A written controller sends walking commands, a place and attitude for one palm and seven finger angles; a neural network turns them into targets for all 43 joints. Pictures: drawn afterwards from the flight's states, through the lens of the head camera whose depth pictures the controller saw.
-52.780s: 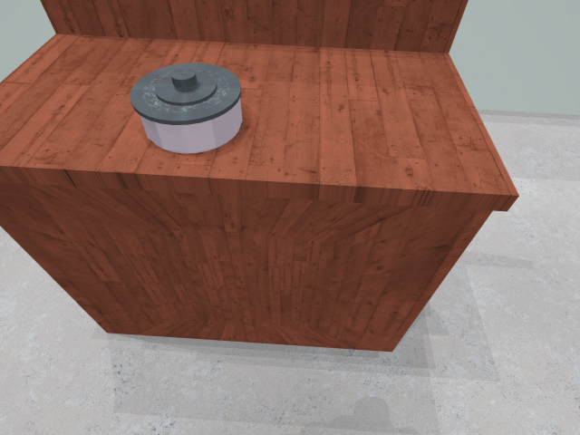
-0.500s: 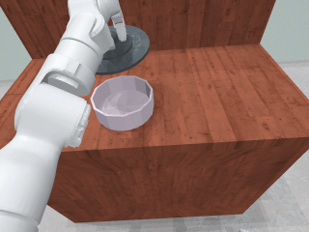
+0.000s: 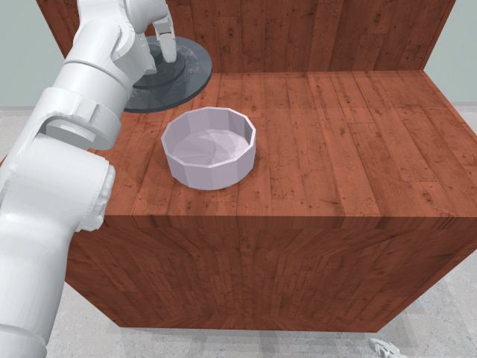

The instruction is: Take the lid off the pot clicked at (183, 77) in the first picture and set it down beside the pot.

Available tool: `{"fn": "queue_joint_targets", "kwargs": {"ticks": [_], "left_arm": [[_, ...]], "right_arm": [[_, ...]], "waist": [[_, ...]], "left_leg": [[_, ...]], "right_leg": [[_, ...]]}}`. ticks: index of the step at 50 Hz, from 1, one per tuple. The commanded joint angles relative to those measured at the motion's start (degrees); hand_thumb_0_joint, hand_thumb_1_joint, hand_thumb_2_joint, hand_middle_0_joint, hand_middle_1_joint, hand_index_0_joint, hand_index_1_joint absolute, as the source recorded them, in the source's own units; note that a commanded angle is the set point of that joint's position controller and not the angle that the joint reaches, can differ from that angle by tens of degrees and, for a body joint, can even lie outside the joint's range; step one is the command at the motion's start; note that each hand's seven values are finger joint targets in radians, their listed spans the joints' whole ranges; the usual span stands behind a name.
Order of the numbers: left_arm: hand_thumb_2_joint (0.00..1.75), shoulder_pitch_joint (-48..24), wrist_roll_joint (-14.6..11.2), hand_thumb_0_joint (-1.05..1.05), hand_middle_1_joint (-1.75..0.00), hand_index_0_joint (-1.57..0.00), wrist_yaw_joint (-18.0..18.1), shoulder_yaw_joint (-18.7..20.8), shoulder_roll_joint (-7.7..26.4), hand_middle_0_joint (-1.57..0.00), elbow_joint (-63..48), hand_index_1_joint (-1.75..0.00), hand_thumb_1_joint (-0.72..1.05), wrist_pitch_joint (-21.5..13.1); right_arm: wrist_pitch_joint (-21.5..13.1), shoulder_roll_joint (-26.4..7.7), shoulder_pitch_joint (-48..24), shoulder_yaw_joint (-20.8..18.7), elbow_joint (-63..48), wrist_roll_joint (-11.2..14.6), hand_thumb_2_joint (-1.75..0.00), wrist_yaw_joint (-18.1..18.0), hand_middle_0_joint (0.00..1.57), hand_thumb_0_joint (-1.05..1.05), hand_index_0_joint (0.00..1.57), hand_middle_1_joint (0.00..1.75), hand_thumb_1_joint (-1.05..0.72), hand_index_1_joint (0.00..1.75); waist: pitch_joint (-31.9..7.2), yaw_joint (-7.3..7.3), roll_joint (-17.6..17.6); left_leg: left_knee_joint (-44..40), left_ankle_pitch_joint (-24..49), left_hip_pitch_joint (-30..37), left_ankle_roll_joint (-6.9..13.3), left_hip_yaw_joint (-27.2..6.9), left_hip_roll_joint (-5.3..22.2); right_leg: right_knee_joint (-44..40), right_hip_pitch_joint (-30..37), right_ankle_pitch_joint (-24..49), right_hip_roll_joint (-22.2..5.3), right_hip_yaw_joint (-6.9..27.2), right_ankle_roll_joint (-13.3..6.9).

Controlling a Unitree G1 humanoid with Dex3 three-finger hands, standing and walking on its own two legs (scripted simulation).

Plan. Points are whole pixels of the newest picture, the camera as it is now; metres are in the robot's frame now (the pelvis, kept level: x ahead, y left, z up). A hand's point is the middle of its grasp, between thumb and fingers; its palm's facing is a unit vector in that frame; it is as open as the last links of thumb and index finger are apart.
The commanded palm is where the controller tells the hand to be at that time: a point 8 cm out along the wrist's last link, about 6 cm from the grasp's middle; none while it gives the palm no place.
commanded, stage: move the lid sideways beside the pot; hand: left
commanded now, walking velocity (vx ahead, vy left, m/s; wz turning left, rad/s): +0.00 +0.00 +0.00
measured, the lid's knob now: (148, 55) +0.50 +0.14 +0.28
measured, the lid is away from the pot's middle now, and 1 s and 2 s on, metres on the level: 0.08 0.20 0.23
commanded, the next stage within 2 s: lower the lid onto the table in 1.38 s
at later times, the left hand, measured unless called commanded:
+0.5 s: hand (109, 50) +0.49 +0.19 +0.29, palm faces -0.21 -0.09 -0.97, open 6.3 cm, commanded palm +0.47 +0.19 +0.36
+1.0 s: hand (64, 59) +0.47 +0.25 +0.29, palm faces -0.23 -0.09 -0.97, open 6.3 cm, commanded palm +0.47 +0.24 +0.36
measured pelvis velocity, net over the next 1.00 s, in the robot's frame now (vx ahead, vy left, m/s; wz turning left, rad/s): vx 0.00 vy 0.01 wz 0.02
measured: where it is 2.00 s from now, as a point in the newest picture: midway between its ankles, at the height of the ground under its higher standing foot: outside the picture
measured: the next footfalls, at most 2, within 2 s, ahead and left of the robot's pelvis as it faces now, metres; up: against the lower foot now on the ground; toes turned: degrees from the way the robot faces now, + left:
none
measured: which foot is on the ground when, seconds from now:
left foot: down 0.00-1.00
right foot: down 0.00-1.00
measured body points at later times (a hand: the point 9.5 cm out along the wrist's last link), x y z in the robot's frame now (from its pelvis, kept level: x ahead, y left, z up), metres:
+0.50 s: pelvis +0.01 +0.01 +0.00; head +0.04 -0.01 +0.45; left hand +0.50 +0.19 +0.34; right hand +0.08 -0.27 -0.13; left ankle +0.02 +0.08 -0.74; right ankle -0.04 -0.12 -0.74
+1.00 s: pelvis +0.00 +0.01 +0.00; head +0.03 +0.00 +0.45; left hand +0.47 +0.25 +0.34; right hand +0.11 -0.26 -0.12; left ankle +0.02 +0.08 -0.74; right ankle -0.04 -0.12 -0.74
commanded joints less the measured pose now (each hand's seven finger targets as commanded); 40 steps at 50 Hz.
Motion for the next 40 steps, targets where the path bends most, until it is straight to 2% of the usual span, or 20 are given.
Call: {"fn": "queue_joint_targets", "kwargs": {"ticks": [1, 4, 6, 11, 14, 16, 19, 21, 22, 23, 24, 26, 27, 28, 31, 32, 35, 36, 37, 40], "left_arm": [[0.88, -39.1, 2.0, 0.0, -1.13, -0.89, 4.1, 4.6, 13.2, -0.77, -9.4, -1.14, 0.77, -0.8], [0.88, -40.1, 3.3, 0.0, -1.13, -0.89, 4.0, 5.5, 16.0, -0.77, -8.8, -1.14, 0.77, -1.6], [0.88, -40.1, 2.5, 0.0, -1.13, -0.89, 4.2, 4.5, 14.1, -0.77, -9.8, -1.14, 0.77, -2.5], [0.88, -38.7, 2.9, 0.0, -1.13, -0.89, 4.4, 5.5, 16.2, -0.77, -9.5, -1.14, 0.77, -3.4], [0.88, -38.3, 4.3, 0.0, -1.13, -0.89, 4.3, 9.7, 22.1, -0.77, -9.1, -1.14, 0.77, -3.9], [0.88, -37.2, 3.7, 0.0, -1.13, -0.89, 4.1, 8.4, 21.4, -0.77, -10.5, -1.14, 0.77, -4.3], [0.88, -36.4, 4.9, 0.0, -1.13, -0.89, 4.1, 11.7, 25.7, -0.77, -13.1, -1.14, 0.77, -4.8], [0.88, -33.3, 3.7, 0.0, -1.13, -0.89, 3.6, 8.1, 21.6, -0.77, -14.6, -1.14, 0.77, -4.8], [0.88, -35.3, 4.3, 0.0, -1.13, -0.89, 3.7, 11.3, 25.2, -0.77, -19.0, -1.14, 0.77, -4.8], [0.88, -34.0, 4.1, 0.0, -1.13, -0.89, 3.4, 9.5, 23.1, -0.77, -18.8, -1.14, 0.77, -4.6], [0.88, -31.3, 3.8, 0.0, -1.13, -0.89, 3.2, 10.5, 23.7, -0.77, -16.3, -1.14, 0.77, -4.2], [0.88, -28.7, 2.4, 0.0, -1.13, -0.89, 2.7, 8.0, 21.3, -0.77, -17.3, -1.14, 0.77, -3.5], [0.88, -32.7, 3.0, 0.0, -1.13, -0.89, 2.8, 9.2, 23.1, -0.77, -21.7, -1.14, 0.77, -3.6], [0.88, -32.0, 3.0, 0.0, -1.13, -0.89, 2.6, 7.6, 20.9, -0.77, -19.5, -1.14, 0.77, -3.3], [0.88, -32.3, 2.4, 0.0, -1.13, -0.89, 2.9, 10.0, 25.0, -0.77, -20.5, -1.14, 0.77, -3.2], [0.88, -36.0, 3.5, 0.0, -1.13, -0.89, 3.1, 12.9, 28.8, -0.77, -23.2, -1.14, 0.77, -3.9], [0.88, -35.0, 3.2, 0.0, -1.13, -0.89, 2.8, 10.1, 25.5, -0.77, -17.8, -1.14, 0.77, -3.9], [0.88, -33.7, 2.6, 0.0, -1.13, -0.89, 2.8, 8.1, 23.9, -0.77, -17.4, -1.14, 0.77, -4.1], [0.88, -36.5, 3.4, 0.0, -1.13, -0.89, 3.0, 10.1, 26.2, -0.77, -19.1, -1.14, 0.77, -4.5], [0.88, -35.4, 3.7, 0.0, -1.13, -0.89, 2.8, 8.1, 24.0, -0.77, -13.9, -1.14, 0.77, -4.6]], "right_arm": [[-1.0, -8.3, -0.8, -2.4, -5.7, -0.3, -0.9, -0.5, 0.2, 0.0, 0.2, 0.3, -0.9, 0.3], [-0.7, -8.1, -1.2, -2.2, -5.9, -0.2, -0.9, -0.7, 0.2, 0.0, 0.2, 0.3, -0.9, 0.3], [-1.0, -8.5, 0.3, -2.7, -5.7, -0.4, -0.9, -0.8, 0.2, 0.0, 0.2, 0.3, -0.9, 0.3], [-0.8, -9.0, 1.5, -3.0, -5.7, -0.5, -0.9, -0.7, 0.2, 0.0, 0.2, 0.3, -0.9, 0.3], [-0.5, -8.7, 1.7, -2.9, -6.0, -0.6, -0.9, -0.7, 0.2, 0.0, 0.2, 0.3, -0.9, 0.3], [-0.5, -9.0, 2.4, -3.3, -6.5, -0.4, -0.9, -0.7, 0.2, 0.0, 0.2, 0.3, -0.9, 0.3], [-0.2, -9.0, 2.4, -3.5, -7.3, -0.3, -0.9, -0.2, 0.2, 0.0, 0.2, 0.3, -0.9, 0.3], [-0.5, -9.2, 2.7, -3.9, -7.8, 0.0, -0.9, -0.1, 0.2, 0.0, 0.2, 0.3, -0.9, 0.3], [-0.3, -9.1, 2.8, -4.1, -8.2, 0.0, -0.9, 0.3, 0.2, 0.0, 0.2, 0.3, -0.9, 0.3], [-0.4, -8.9, 1.5, -4.0, -8.7, 0.1, -0.9, 0.5, 0.2, 0.0, 0.2, 0.3, -0.9, 0.3], [-0.2, -9.0, 2.1, -4.0, -8.4, 0.2, -0.9, 0.5, 0.2, 0.0, 0.2, 0.3, -0.9, 0.3], [-0.1, -9.5, 2.0, -4.1, -8.7, 0.6, -0.9, 0.4, 0.2, 0.0, 0.2, 0.3, -0.9, 0.3], [0.2, -9.2, 1.9, -4.0, -8.9, 0.6, -0.9, 0.7, 0.2, 0.0, 0.2, 0.3, -0.9, 0.3], [0.3, -8.9, 0.8, -3.8, -8.8, 0.7, -0.9, 0.5, 0.2, 0.0, 0.2, 0.3, -0.9, 0.3], [0.3, -10.0, 1.6, -3.9, -8.3, 0.5, -0.9, -0.1, 0.2, 0.0, 0.2, 0.3, -0.9, 0.3], [0.3, -9.5, 1.7, -3.7, -8.8, 0.4, -0.9, -0.1, 0.2, 0.0, 0.2, 0.3, -0.9, 0.3], [0.9, -9.0, 0.5, -3.3, -8.3, 1.0, -0.9, -0.4, 0.2, 0.0, 0.2, 0.3, -0.9, 0.3], [0.6, -9.7, 1.1, -3.6, -8.0, 0.9, -0.9, -0.5, 0.2, 0.0, 0.2, 0.3, -0.9, 0.3], [0.7, -9.2, 0.7, -3.4, -8.2, 0.7, -0.9, -0.4, 0.2, 0.0, 0.2, 0.3, -0.9, 0.3], [1.4, -9.0, 0.5, -3.1, -7.4, 0.9, -0.9, -0.6, 0.2, 0.0, 0.2, 0.3, -0.9, 0.3]], "waist": [[-21.1, -1.55, -5.0], [-21.9, -1.69, -6.7], [-22.6, -1.83, -4.3], [-23.5, -1.55, -2.5], [-25.6, -0.82, -5.2], [-25.5, -0.78, -3.0], [-28.0, -0.11, -4.1], [-27.3, -0.43, -1.8], [-29.6, -0.08, -2.2], [-28.5, -0.27, -0.2], [-26.4, -0.39, -1.9], [-24.0, -0.59, 0.0], [-26.0, -0.79, 0.3], [-23.7, -1.23, 0.1], [-23.7, -1.01, 1.0], [-26.8, -0.76, 0.1], [-23.2, -1.31, -1.6], [-23.0, -1.44, 0.0], [-24.7, -1.3, -0.9], [-22.5, -1.84, -2.3]], "left_leg": [[0.5, 14.6, 18.3, 0.7, -1.2, 0.8], [0.4, 13.5, 17.6, 1.1, -1.3, 0.4], [0.6, 15.3, 18.9, 0.5, -1.4, 1.0], [1.2, 17.9, 19.5, 0.1, -1.8, 1.1], [1.8, 19.7, 18.6, 1.1, -1.4, 0.6], [2.3, 22.9, 18.7, 0.6, -1.0, 0.9], [3.4, 26.8, 19.7, 1.3, -0.8, 0.9], [4.6, 31.7, 21.2, 0.9, -0.9, 1.3], [4.5, 33.4, 22.6, 1.0, -1.4, 1.5], [5.1, 35.4, 23.5, 1.2, -1.6, 1.4], [5.0, 33.6, 22.5, 1.2, -1.8, 1.4], [4.6, 34.0, 22.7, 0.6, -1.8, 1.7], [4.2, 33.0, 23.5, 0.7, -2.2, 1.6], [4.5, 32.5, 23.2, 1.0, -2.3, 1.5], [3.7, 29.0, 22.9, 0.2, -2.6, 1.5], [3.4, 27.8, 23.3, 0.7, -2.8, 1.2], [2.4, 22.2, 21.5, 0.8, -2.7, 1.1], [2.7, 24.0, 21.8, 0.0, -2.6, 1.4], [2.2, 22.0, 22.2, 0.3, -3.0, 1.1], [1.7, 19.6, 20.8, 0.5, -2.6, 1.0]], "right_leg": [[-3.2, -2.5, 16.0, 1.9, -1.6, -2.6], [-3.1, -1.8, 15.8, 2.0, -1.3, -2.4], [-3.2, -2.5, 15.9, 2.0, -1.7, -2.7], [-3.2, -2.8, 16.1, 2.2, -1.9, -2.8], [-2.6, 0.0, 19.3, 2.2, -1.3, -2.5], [-2.8, 0.5, 21.5, 1.9, -1.4, -2.5], [-2.0, 2.1, 24.3, 1.9, -0.6, -2.0], [-2.1, 1.1, 26.2, 1.7, -0.9, -2.1], [-1.9, 1.5, 25.5, 2.1, -0.4, -1.6], [-1.8, -0.1, 25.2, 2.2, -0.4, -1.8], [-2.0, -0.8, 23.6, 2.4, -0.9, -1.8], [-2.7, -1.6, 23.0, 2.3, -1.3, -2.0], [-2.7, -1.6, 21.4, 2.5, -1.0, -1.7], [-2.7, -3.0, 20.7, 2.7, -1.4, -1.9], [-3.5, -2.7, 19.2, 2.5, -1.8, -2.4], [-3.4, -1.3, 19.0, 2.6, -1.2, -2.1], [-3.6, -2.7, 15.9, 2.6, -2.0, -2.3], [-3.8, -3.0, 16.6, 2.4, -2.1, -2.6], [-3.9, -2.8, 15.4, 2.6, -1.9, -2.3], [-3.9, -3.4, 15.0, 2.4, -2.3, -2.4]]}}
